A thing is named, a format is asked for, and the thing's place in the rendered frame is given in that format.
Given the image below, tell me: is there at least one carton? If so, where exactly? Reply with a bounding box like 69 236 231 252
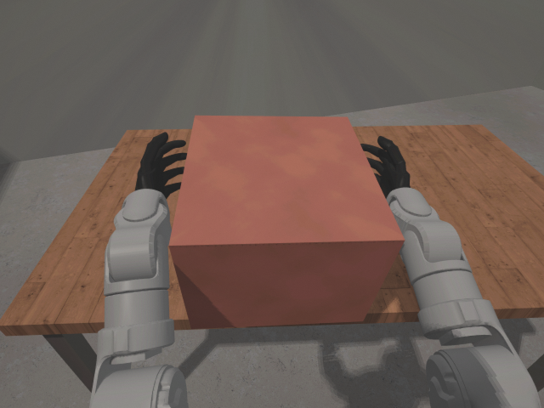
169 116 405 329

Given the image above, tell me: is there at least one robot left upper arm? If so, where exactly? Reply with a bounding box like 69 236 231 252
91 365 189 408

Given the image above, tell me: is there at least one table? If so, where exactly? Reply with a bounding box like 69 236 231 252
0 125 544 393

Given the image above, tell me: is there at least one left robot hand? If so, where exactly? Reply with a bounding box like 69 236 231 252
135 132 187 199

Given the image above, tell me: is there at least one robot right upper arm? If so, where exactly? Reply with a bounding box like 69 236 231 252
426 344 540 408

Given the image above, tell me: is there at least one right robot hand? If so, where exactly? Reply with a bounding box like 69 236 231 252
360 136 410 198

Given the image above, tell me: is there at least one right robot forearm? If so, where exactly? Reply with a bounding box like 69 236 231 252
386 187 541 408

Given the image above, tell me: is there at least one left robot forearm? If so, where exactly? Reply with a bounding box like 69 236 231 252
89 189 175 408

